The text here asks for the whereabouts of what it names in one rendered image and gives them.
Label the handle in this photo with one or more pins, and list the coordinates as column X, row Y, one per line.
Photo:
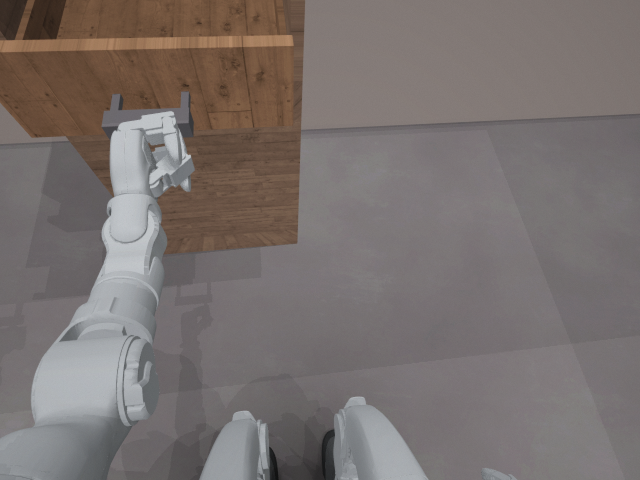
column 113, row 118

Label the right robot shin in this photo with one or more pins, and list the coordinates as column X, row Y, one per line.
column 346, row 471

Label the cabinet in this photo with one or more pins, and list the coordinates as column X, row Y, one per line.
column 245, row 187

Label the left robot forearm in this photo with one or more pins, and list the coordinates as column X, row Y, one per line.
column 127, row 291

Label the robot right thigh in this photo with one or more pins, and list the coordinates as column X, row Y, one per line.
column 365, row 436

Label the drawer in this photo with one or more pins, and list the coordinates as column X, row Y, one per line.
column 69, row 56

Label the robot left hand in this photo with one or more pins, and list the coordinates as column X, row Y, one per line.
column 132, row 161

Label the robot left upper arm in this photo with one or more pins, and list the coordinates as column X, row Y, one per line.
column 89, row 393

